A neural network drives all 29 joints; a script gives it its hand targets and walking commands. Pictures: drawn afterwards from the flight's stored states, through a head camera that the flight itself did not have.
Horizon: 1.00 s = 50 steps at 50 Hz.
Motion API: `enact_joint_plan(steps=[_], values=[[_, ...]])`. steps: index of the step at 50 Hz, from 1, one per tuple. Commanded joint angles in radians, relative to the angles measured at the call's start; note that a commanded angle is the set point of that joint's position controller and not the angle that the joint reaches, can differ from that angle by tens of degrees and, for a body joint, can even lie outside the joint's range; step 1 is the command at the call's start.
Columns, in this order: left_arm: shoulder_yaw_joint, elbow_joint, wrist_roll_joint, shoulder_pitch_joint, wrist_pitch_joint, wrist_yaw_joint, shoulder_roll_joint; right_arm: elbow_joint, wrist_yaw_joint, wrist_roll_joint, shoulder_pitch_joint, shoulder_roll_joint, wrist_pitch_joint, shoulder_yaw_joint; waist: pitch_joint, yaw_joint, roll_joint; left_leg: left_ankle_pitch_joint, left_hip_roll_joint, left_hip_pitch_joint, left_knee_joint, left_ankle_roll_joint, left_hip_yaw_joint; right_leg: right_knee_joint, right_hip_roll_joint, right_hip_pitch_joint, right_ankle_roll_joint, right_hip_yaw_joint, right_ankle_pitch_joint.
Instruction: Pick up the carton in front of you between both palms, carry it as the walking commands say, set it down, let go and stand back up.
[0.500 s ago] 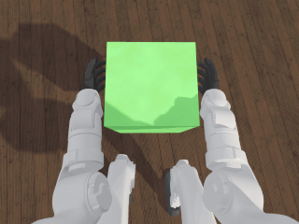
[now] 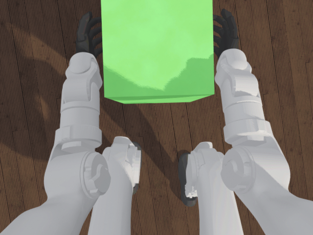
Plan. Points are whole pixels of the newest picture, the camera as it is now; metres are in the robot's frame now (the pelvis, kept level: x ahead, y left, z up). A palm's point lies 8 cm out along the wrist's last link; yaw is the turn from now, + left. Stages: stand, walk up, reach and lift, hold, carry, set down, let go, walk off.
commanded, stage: set down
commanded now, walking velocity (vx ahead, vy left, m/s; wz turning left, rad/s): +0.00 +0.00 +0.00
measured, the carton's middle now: (157, 60) +0.51 +0.05 -0.19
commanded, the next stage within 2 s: none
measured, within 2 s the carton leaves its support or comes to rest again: rests again in 1.10 s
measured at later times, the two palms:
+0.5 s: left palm (96, 54) +0.52 +0.21 -0.22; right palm (206, 55) +0.55 -0.09 -0.23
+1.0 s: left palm (96, 59) +0.52 +0.22 -0.24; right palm (204, 59) +0.54 -0.09 -0.25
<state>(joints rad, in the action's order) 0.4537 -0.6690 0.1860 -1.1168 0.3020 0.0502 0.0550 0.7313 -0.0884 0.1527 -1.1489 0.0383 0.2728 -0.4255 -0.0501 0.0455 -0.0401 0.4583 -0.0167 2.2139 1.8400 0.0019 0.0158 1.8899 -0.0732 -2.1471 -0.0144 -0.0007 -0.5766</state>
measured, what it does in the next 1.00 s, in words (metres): lowers itself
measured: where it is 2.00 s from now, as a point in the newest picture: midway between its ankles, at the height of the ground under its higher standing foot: (159, 182)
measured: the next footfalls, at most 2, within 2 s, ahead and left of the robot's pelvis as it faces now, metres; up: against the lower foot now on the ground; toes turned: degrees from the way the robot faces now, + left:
none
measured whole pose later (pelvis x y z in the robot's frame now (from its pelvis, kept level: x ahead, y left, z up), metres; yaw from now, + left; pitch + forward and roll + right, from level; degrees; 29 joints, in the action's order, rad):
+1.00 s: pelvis -0.01 -0.01 -0.09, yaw +0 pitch +38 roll +0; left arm 0.37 -1.02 0.03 -1.39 0.19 0.01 0.29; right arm 0.99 -0.09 0.05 -1.42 0.17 0.20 -0.27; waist 0.30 0.07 -0.01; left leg 0.51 0.00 2.32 2.17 -0.01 0.01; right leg 2.24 -0.10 -2.26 -0.01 -0.01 -0.64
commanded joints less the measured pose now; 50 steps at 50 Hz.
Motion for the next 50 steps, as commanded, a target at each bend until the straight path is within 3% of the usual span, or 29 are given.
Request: enact_joint_plan(steps=[1, 13, 21, 33, 40, 50], values=[[-0.499, -0.015, -0.131, -0.622, -0.021, -0.235, -0.863, 0.008, 0.228, -0.128, -0.637, -0.883, -0.022, 0.490, -1.087, 0.033, 0.026, -0.284, -0.109, -0.759, -0.068, -0.034, -0.057, -0.134, -0.110, 0.378, -0.009, -0.050, 0.224], [-0.526, -0.029, -0.213, -0.762, -0.064, -0.246, -0.743, 0.033, 0.206, -0.211, -0.779, -0.802, -0.064, 0.561, -1.058, 0.063, 0.004, -0.323, -0.082, -0.681, 0.102, -0.031, -0.076, 0.028, -0.093, 0.390, -0.010, -0.048, 0.269], [-0.558, -0.074, -0.303, -0.739, -0.065, -0.269, -0.840, -0.016, 0.191, -0.242, -0.825, -0.807, -0.087, 0.606, -1.101, 0.029, -0.017, -0.419, -0.083, -0.670, 0.176, -0.031, -0.064, 0.097, -0.085, 0.440, 0.000, -0.056, 0.365], [-0.457, -0.172, -0.259, -0.718, -0.096, -0.270, -0.763, 0.066, 0.202, -0.238, -0.820, -0.766, -0.109, 0.550, -0.842, 0.065, -0.051, -0.316, -0.076, -0.536, 0.204, -0.013, -0.062, 0.118, -0.084, 0.304, 0.006, -0.040, 0.267], [-0.416, -0.222, -0.263, -0.747, -0.107, -0.282, -0.727, 0.097, 0.198, -0.216, -0.846, -0.719, -0.117, 0.516, -0.756, 0.054, -0.076, -0.258, -0.071, -0.482, 0.218, -0.006, -0.057, 0.127, -0.078, 0.291, 0.011, -0.038, 0.222], [-0.369, -0.309, -0.230, -0.734, -0.109, -0.297, -0.663, 0.204, 0.218, -0.142, -0.743, -0.652, -0.102, 0.426, -0.534, 0.028, -0.027, -0.179, -0.073, -0.401, 0.228, -0.004, -0.048, 0.136, -0.071, 0.209, 0.022, -0.029, 0.156]])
